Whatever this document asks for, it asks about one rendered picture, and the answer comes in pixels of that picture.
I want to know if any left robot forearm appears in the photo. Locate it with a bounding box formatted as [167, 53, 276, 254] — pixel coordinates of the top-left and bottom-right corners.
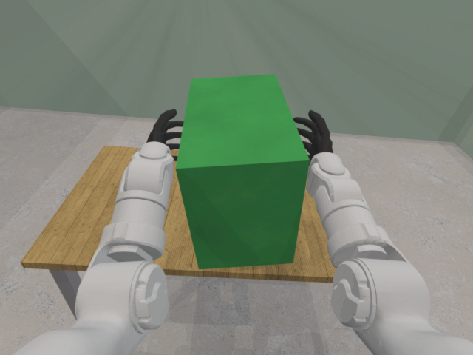
[75, 141, 174, 319]

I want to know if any robot right hand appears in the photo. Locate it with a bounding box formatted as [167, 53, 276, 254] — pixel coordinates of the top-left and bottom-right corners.
[293, 110, 333, 165]

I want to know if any robot left upper arm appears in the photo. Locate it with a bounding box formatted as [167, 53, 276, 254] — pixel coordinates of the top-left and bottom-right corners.
[13, 260, 169, 355]

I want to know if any robot right upper arm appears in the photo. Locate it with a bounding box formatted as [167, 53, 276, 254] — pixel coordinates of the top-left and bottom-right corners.
[331, 258, 473, 355]

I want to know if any table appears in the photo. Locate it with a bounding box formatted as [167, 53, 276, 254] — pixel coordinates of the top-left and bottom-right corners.
[20, 146, 336, 320]

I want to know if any carton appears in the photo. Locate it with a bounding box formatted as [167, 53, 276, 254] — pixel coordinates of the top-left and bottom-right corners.
[176, 74, 310, 269]

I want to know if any robot left hand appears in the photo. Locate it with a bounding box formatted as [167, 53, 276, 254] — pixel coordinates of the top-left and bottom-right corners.
[147, 109, 184, 161]

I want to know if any right robot forearm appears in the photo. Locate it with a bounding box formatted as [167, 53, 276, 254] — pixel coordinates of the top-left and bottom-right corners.
[306, 152, 431, 315]

